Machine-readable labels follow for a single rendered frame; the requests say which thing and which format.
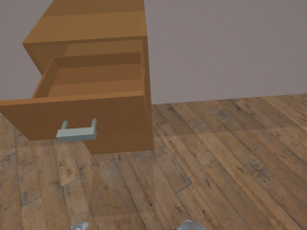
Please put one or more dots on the drawer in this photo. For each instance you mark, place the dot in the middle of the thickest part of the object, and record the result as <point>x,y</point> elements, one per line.
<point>108,87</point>

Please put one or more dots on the cabinet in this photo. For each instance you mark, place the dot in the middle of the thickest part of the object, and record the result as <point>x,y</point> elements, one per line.
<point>87,27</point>

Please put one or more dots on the handle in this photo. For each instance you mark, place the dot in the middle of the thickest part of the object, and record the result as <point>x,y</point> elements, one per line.
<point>77,134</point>

